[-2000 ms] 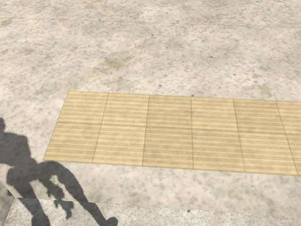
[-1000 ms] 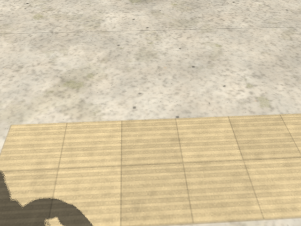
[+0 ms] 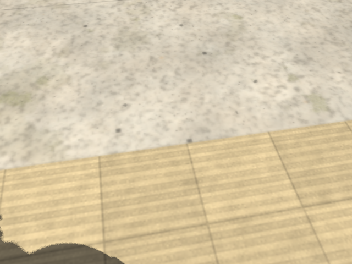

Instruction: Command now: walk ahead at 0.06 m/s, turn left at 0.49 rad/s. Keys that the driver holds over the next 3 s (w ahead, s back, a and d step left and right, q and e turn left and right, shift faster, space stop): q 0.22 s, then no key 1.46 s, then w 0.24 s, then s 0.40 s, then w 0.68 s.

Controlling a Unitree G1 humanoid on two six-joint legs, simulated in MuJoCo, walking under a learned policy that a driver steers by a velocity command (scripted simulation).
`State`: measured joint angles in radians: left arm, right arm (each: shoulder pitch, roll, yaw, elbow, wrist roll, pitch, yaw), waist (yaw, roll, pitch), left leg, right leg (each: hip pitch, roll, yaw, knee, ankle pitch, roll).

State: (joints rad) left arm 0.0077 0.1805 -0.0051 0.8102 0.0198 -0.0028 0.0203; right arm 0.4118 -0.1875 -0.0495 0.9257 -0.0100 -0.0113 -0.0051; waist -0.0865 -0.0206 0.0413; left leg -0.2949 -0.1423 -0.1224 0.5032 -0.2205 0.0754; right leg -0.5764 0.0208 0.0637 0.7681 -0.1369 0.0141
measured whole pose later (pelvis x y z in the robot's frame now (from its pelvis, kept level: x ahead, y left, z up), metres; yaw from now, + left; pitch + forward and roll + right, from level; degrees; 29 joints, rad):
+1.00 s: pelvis +0.04 +0.00 +0.01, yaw +14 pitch -3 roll +0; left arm 0.26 0.21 0.04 1.03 0.02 0.00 0.00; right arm 0.23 -0.23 -0.03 1.04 -0.01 0.00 0.01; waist 0.01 0.00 0.05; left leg -0.12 -0.03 -0.02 0.44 -0.26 0.03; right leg -0.14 -0.03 -0.02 0.43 -0.24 0.02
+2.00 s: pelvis +0.09 +0.02 -0.01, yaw +13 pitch -1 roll +0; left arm 0.42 0.19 0.06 1.14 0.02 -0.01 0.01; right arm 0.31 -0.17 -0.03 1.06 -0.02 -0.06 0.00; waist 0.02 -0.04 0.02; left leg -0.20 -0.03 0.06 0.60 -0.36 0.07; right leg -0.19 -0.01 0.02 0.65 -0.42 -0.01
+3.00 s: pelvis +0.32 +0.02 +0.00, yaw +14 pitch +0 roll +0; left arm 0.15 0.18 0.06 0.98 0.02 -0.07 -0.02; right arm 0.42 -0.19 -0.04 1.07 -0.02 -0.08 0.01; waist -0.03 0.04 0.05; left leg -0.29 0.03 0.01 1.12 -0.36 0.09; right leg -0.33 0.04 -0.11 0.55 -0.24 -0.09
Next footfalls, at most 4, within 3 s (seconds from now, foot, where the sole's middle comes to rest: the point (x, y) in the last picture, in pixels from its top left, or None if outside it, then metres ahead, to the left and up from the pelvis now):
0.08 right None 0.10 -0.12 -0.77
0.46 left None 0.04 0.11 -0.77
2.24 right None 0.21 -0.06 -0.77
2.46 left None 0.12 0.13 -0.77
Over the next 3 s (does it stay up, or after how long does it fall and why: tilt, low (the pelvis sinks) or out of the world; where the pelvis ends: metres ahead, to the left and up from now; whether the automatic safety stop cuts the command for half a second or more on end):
stays up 0.32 0.02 0.00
